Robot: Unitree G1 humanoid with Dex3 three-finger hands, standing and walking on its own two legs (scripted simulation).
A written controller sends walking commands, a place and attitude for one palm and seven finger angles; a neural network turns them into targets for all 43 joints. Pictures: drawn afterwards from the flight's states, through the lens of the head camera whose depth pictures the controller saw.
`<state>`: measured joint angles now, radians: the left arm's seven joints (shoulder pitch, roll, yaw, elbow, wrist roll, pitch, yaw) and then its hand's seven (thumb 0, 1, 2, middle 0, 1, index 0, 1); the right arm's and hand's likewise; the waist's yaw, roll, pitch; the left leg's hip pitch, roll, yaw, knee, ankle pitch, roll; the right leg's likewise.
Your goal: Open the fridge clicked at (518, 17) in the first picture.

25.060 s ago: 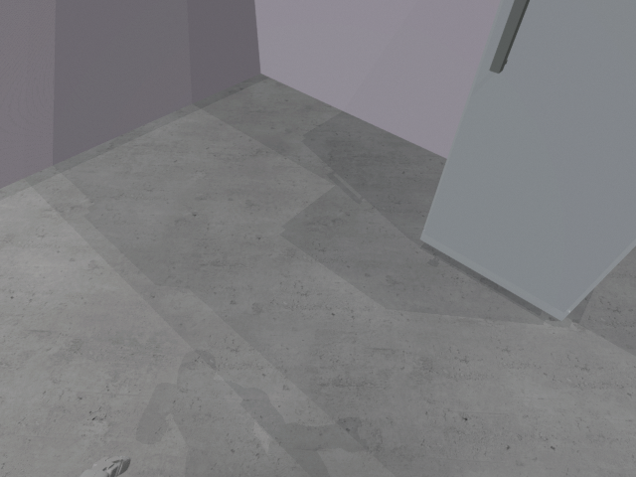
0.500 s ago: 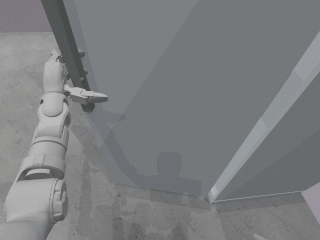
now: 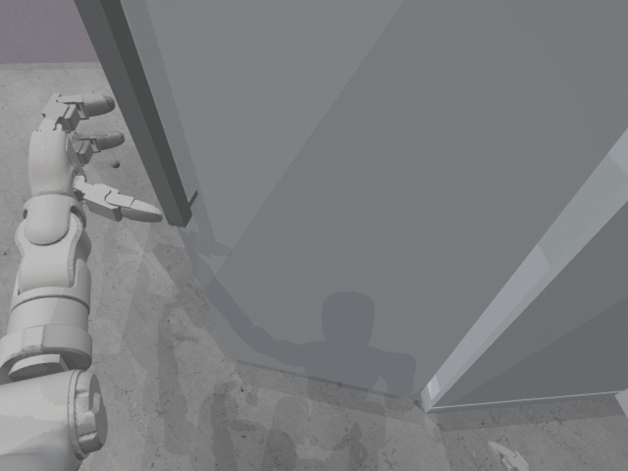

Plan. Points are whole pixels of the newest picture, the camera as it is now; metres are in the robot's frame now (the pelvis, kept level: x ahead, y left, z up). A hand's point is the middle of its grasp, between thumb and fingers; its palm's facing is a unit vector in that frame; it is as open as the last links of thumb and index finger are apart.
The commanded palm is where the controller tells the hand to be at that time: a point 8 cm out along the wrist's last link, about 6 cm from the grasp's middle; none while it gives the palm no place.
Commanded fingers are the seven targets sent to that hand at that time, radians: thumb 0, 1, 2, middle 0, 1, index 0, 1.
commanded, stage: slip the hand off the handle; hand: left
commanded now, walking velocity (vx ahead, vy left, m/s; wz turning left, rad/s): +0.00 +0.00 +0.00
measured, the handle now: (138, 68) +0.47 +0.22 +0.27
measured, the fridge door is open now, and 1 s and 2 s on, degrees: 73 73 73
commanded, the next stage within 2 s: draw the hand back to the body in 1.34 s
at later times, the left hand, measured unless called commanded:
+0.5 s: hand (72, 169) +0.41 +0.31 +0.17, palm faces +0.24 -0.96 -0.15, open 14.7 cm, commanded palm +0.37 +0.35 +0.17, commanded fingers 0.00 -0.55 0.20 -0.25 -1.15 -0.25 -1.15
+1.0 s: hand (13, 239) +0.30 +0.32 +0.17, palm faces +0.31 -0.94 -0.13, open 14.7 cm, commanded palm +0.27 +0.36 +0.17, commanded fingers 0.00 -0.55 0.20 -0.25 -1.15 -0.25 -1.15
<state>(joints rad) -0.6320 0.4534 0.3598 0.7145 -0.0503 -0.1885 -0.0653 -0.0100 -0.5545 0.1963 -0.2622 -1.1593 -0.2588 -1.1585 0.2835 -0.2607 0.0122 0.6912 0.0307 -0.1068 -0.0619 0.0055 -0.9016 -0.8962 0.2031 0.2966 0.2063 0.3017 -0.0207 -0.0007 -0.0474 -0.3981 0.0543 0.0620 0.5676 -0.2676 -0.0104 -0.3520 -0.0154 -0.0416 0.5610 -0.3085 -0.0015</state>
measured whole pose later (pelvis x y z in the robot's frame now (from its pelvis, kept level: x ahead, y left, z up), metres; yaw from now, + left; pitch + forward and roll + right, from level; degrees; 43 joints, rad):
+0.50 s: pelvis +0.00 +0.01 +0.00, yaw -1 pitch +8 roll -1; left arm -0.58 0.57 0.47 0.75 -0.12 -0.20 -0.24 -0.01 -0.55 0.20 -0.25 -1.15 -0.25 -1.15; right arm 0.37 -0.28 0.01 0.67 0.04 -0.05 -0.07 0.01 -0.90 -0.90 0.20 0.30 0.21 0.30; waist -0.04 0.01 -0.08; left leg -0.46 0.06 0.08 0.63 -0.30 0.01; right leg -0.40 -0.01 -0.02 0.58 -0.31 0.02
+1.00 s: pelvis -0.02 +0.01 +0.00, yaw +1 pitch +2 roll -1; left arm -0.29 0.48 0.44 0.39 -0.19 -0.07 -0.23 -0.01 -0.56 0.20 -0.25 -1.15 -0.26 -1.16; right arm 0.23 -0.25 0.05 0.63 0.06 -0.13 -0.11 0.01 -0.90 -0.90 0.20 0.30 0.21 0.30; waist 0.04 0.02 -0.07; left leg -0.37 0.04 0.04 0.60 -0.27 0.00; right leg -0.30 -0.03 -0.06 0.57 -0.30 0.01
